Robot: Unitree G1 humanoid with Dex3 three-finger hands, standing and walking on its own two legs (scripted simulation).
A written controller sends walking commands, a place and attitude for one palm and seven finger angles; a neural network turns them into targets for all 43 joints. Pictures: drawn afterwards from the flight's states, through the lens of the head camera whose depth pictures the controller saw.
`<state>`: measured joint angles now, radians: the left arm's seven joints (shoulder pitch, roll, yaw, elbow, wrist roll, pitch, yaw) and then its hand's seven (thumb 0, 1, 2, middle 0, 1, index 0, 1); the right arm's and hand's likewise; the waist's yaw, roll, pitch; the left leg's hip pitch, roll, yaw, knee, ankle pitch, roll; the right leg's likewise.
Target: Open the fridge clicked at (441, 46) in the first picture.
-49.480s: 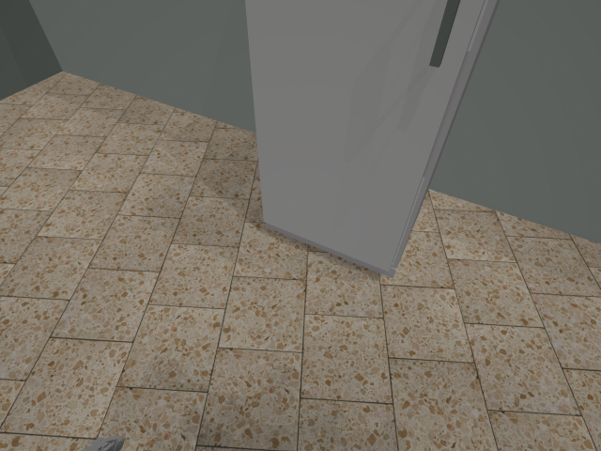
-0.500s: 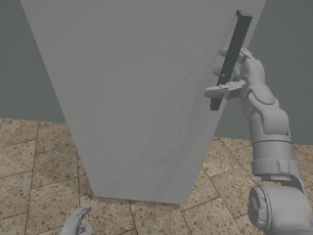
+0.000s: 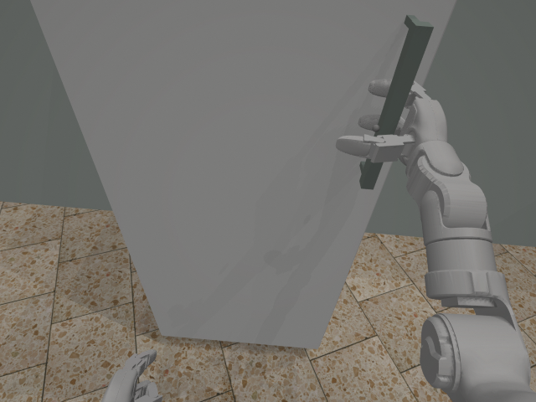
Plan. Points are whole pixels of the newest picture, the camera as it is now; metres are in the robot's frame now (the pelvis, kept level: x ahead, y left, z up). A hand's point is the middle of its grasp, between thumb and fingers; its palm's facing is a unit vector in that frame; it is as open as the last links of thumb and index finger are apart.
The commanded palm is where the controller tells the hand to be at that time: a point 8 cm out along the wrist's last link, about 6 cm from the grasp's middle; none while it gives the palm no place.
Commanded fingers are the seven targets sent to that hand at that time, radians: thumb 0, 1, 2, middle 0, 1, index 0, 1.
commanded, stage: grip the handle and tug to test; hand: right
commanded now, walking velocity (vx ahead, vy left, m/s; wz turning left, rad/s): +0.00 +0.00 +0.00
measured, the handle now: (386, 112) +0.47 -0.14 +0.25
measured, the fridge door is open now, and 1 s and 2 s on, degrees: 0 0 1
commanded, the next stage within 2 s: pull the door a little, standing still in 1.16 s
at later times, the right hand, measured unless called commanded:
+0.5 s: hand (375, 127) +0.42 -0.11 +0.25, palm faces +0.02 +1.00 +0.00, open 5.2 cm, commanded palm +0.39 -0.16 +0.25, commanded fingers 0.00 -0.90 -0.90 0.45 1.40 0.45 1.40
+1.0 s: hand (375, 129) +0.42 -0.11 +0.25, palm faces +0.01 +1.00 +0.01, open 5.4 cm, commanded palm +0.36 -0.16 +0.25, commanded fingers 0.00 -0.90 -0.90 0.45 1.40 0.45 1.40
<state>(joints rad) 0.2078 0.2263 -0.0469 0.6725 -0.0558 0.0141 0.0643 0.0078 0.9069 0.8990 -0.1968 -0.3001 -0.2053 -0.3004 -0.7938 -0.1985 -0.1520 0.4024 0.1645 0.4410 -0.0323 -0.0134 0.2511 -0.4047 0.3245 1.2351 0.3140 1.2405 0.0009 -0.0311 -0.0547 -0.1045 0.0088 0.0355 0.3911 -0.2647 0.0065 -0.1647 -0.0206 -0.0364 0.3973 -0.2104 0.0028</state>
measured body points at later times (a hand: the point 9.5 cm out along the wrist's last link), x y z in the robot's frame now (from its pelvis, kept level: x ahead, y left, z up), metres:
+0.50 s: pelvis +0.00 +0.00 +0.00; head -0.02 +0.02 +0.45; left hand +0.16 +0.24 -0.10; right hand +0.41 -0.16 +0.25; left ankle -0.03 +0.11 -0.74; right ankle +0.00 -0.12 -0.74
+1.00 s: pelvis +0.02 +0.00 +0.00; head -0.01 +0.02 +0.45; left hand +0.17 +0.24 -0.09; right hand +0.41 -0.16 +0.25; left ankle -0.03 +0.11 -0.74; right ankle +0.00 -0.12 -0.74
